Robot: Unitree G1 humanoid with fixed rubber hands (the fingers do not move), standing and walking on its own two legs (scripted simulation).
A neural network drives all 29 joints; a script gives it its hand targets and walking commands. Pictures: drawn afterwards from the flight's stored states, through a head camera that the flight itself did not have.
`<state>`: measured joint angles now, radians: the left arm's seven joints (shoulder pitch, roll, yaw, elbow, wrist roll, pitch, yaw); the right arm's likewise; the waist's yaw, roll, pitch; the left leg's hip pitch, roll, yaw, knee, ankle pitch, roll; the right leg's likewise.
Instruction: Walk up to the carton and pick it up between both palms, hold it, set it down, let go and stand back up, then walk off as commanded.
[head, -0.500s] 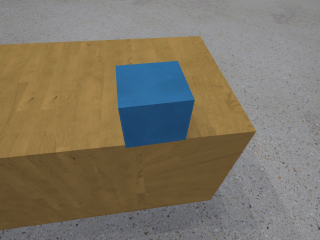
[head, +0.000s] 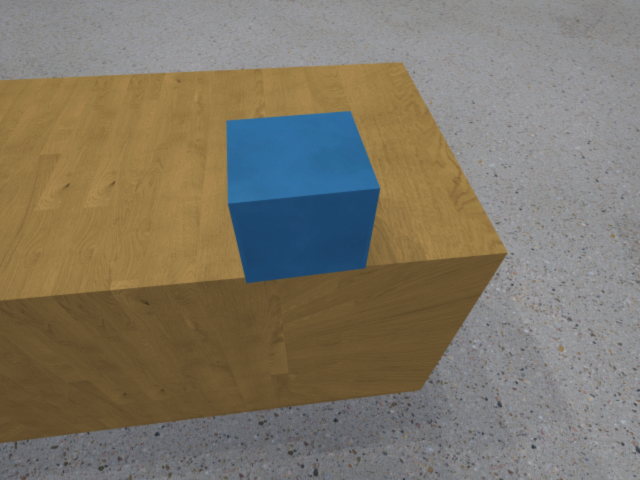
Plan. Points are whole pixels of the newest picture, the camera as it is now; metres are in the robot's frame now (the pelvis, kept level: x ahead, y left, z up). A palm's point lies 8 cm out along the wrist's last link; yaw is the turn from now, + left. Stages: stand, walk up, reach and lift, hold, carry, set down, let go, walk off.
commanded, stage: stand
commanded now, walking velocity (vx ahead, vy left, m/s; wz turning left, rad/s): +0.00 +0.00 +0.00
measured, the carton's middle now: (298, 197) +0.53 +0.06 +0.03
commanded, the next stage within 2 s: none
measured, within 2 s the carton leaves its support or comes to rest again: neither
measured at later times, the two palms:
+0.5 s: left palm out of the picture +0.03 +0.26 -0.13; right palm out of the picture +0.05 -0.30 -0.12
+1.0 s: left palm out of the picture +0.02 +0.25 -0.12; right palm out of the picture +0.03 -0.31 -0.13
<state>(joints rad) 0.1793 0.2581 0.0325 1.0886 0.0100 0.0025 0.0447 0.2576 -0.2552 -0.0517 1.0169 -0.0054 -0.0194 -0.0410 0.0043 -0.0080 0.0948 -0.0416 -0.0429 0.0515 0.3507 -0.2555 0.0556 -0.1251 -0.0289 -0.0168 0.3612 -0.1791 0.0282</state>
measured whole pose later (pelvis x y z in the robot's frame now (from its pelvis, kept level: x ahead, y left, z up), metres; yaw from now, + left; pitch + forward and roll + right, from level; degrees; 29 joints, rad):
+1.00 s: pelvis -0.01 -0.04 +0.00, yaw +1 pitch -4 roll +0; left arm 0.18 0.30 0.02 1.12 0.00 -0.02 0.02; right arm 0.21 -0.30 -0.01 1.07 0.01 -0.03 -0.03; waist 0.01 0.02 0.08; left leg -0.04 0.00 0.02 0.31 -0.20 0.00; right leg -0.11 0.01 -0.05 0.30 -0.13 -0.02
